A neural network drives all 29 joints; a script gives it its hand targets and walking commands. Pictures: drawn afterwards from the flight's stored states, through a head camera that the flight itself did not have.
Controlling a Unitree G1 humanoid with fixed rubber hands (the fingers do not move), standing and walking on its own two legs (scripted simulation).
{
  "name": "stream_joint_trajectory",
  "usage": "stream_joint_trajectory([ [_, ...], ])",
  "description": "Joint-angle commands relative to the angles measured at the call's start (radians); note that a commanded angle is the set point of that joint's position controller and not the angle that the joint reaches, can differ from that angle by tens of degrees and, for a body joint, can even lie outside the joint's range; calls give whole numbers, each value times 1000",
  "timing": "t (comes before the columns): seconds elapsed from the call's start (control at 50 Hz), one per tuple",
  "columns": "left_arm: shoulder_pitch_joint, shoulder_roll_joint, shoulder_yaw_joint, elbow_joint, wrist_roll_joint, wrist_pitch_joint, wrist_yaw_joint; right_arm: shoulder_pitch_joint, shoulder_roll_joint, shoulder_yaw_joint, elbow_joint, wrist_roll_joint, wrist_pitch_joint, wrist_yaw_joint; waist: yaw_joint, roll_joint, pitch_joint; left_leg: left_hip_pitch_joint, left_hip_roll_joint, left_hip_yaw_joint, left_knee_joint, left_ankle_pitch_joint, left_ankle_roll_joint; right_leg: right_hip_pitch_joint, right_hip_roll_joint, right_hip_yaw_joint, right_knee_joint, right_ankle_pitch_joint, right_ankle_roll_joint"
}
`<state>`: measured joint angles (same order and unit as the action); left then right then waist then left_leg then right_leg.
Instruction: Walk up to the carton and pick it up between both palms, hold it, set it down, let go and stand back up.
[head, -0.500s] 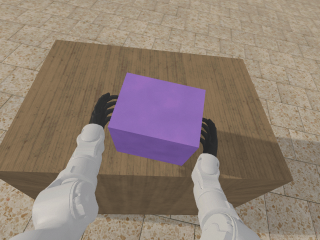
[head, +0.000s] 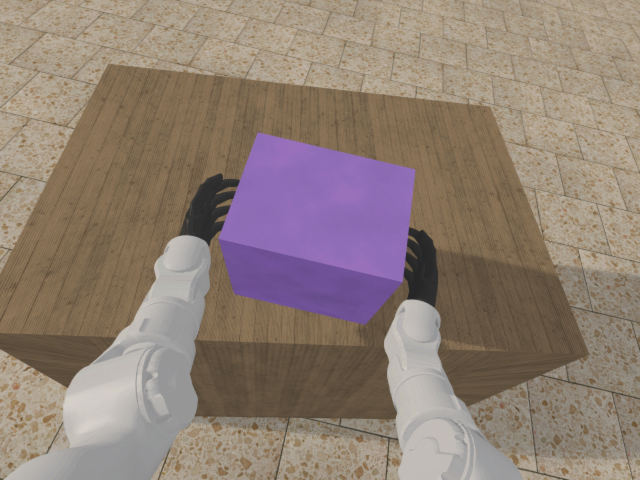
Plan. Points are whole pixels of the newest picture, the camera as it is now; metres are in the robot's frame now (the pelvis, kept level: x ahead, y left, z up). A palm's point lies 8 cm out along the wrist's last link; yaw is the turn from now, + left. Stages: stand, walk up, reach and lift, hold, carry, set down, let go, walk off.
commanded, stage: set down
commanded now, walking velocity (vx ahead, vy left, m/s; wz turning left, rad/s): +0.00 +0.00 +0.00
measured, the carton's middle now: (316, 237) +0.45 -0.04 -0.01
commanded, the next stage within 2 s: none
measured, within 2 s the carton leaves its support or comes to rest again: rests again in 0.20 s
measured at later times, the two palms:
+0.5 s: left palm (202, 235) +0.45 +0.12 +0.00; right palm (416, 306) +0.34 -0.17 -0.02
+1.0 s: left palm (153, 261) +0.41 +0.18 +0.00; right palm (428, 321) +0.31 -0.17 +0.00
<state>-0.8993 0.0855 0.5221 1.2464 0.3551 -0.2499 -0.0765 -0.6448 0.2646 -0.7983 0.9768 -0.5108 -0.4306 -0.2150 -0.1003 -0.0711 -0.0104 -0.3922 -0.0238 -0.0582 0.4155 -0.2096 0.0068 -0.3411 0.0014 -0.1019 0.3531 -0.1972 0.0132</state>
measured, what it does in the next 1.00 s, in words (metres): shifts its weight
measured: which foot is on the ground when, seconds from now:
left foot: down 0.00-1.00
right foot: down 0.00-1.00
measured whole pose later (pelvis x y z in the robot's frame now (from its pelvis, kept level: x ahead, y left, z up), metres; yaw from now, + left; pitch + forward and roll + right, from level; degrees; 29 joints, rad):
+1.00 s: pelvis -0.04 +0.04 -0.02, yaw -2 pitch +18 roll -5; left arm -0.91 0.26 0.00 1.46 -0.01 -0.34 -0.01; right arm -0.71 -0.02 -0.27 1.36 0.05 -0.47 -0.22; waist -0.15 -0.03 -0.20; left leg -0.71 -0.02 -0.06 0.64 -0.25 0.00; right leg -0.59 0.01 -0.10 0.43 -0.16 0.01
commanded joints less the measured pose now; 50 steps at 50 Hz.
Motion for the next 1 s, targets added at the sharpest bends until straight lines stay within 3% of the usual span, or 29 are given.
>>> stream_joint_trajectory([
  [0.0, -486, -334, -79, 16, 205, -52, -105, -440, 360, 204, 120, -169, -38, 103, -28, 119, -551, 42, 25, 135, 74, 441, -44, 248, -5, 6, 71, 587, 65],
  [0.12, -462, -339, -60, 29, 223, -58, -102, -419, 364, 189, 147, -185, -46, 106, -30, 123, -539, 46, 27, 133, 84, 461, -42, 222, -3, 3, 73, 588, 63],
  [0.24, -427, -204, -43, 42, 202, -67, -72, -381, 227, 196, 175, -140, -59, 83, -21, 127, -561, 42, 26, 134, 99, 473, -42, 213, -1, 11, 85, 624, 63],
  [0.3, -415, -38, -81, 34, 126, -77, -26, -362, 60, 223, 211, -46, -81, 42, -30, 146, -610, 56, 27, 127, 121, 513, -55, 192, 5, 13, 94, 652, 58],
  [0.38, -475, 127, -240, 44, -78, -101, 42, -410, -131, 314, 301, 175, -134, -25, -70, 195, -754, 61, 23, 105, 191, 602, -92, 107, 24, 29, 123, 735, 34],
  [0.44, -486, 175, -315, 81, -212, -134, 70, -443, -201, 382, 340, 322, -183, -49, -69, 208, -882, 11, 16, 96, 268, 674, -113, 59, 37, 50, 163, 803, 17],
  [0.48, -482, 210, -338, 90, -266, -154, 77, -447, -222, 409, 319, 372, -207, -55, -63, 208, -925, -33, 11, 92, 298, 680, -116, 63, 34, 62, 185, 805, 10],
  [0.52, -521, 249, -367, 97, -308, -170, 83, -488, -266, 424, 296, 407, -208, -52, -64, 214, -929, -63, 13, 87, 313, 639, -115, 45, 31, 59, 199, 744, 5],
  [0.6, -567, 298, -404, 87, -363, -169, 89, -526, -339, 441, 286, 455, -175, -42, -53, 239, -904, 72, 25, 67, 327, 630, -129, -128, 51, 35, 180, 529, -2],
  [0.8, -541, 305, -520, 24, -448, -177, 88, -460, -420, 513, 301, 570, -121, -6, -48, 340, -896, 270, 54, 24, 320, 748, -184, -306, 62, 13, 143, 340, -33],
  [0.88, -529, 304, -572, 40, -491, -182, 81, -466, -457, 530, 276, 603, -98, 4, -62, 338, -846, 238, 50, 12, 283, 619, -183, -314, 54, 7, 148, 273, -37],
  [0.98, -538, 328, -621, 99, -542, -180, 72, -498, -486, 567, 258, 662, -47, 13, -63, 304, -749, 114, 36, 10, 242, 360, -149, -288, 38, 9, 176, 184, -39],
])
